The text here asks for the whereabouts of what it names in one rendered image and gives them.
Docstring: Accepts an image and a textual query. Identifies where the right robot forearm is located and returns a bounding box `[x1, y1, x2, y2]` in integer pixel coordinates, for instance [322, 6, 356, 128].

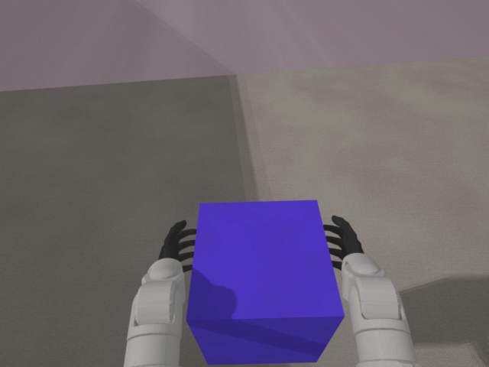
[342, 253, 425, 367]

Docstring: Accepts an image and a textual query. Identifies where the robot left hand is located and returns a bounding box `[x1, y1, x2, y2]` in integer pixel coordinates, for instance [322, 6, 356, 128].
[158, 220, 196, 273]

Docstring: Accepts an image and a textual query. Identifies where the left robot forearm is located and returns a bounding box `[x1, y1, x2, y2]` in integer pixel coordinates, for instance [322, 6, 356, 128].
[124, 258, 186, 367]

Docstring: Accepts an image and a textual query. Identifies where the robot right hand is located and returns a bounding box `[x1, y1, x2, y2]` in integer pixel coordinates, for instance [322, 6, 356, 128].
[323, 216, 364, 271]

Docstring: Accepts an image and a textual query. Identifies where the carton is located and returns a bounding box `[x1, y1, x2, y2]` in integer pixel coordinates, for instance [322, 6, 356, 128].
[186, 200, 345, 365]

